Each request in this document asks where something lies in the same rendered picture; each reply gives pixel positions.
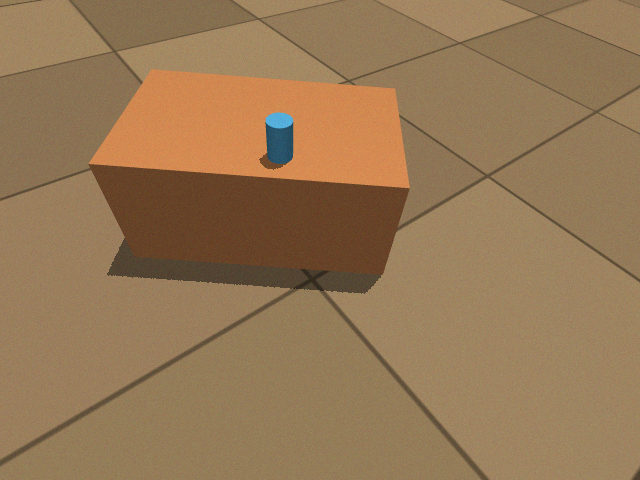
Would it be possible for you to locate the can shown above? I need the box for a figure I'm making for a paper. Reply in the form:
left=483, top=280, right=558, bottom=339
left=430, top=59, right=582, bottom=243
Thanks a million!
left=265, top=113, right=293, bottom=164

